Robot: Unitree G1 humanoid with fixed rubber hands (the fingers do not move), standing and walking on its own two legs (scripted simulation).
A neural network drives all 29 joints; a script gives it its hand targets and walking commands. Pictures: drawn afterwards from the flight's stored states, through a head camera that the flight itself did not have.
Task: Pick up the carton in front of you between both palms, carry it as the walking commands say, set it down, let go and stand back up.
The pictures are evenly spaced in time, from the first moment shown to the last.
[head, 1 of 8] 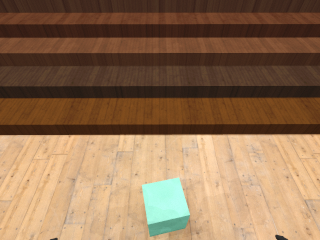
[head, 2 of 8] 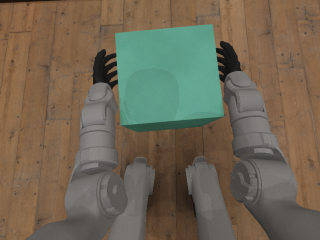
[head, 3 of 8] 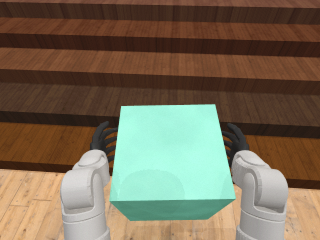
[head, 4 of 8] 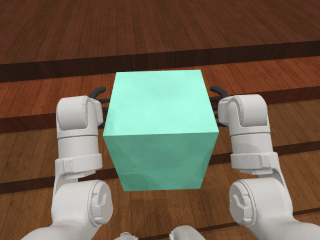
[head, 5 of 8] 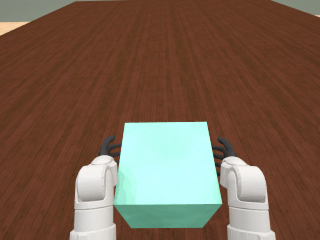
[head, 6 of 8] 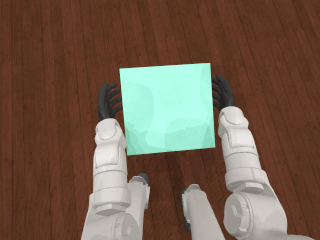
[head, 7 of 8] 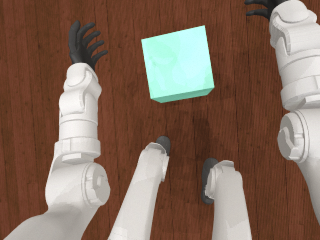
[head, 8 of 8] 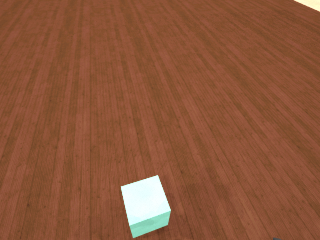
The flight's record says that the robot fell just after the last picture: no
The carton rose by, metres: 2.04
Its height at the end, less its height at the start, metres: +1.29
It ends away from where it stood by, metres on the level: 5.03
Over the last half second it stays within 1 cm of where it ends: yes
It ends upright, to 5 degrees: yes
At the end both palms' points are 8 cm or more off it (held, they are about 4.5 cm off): yes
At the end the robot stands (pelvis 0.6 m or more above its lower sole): yes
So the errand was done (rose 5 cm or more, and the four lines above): yes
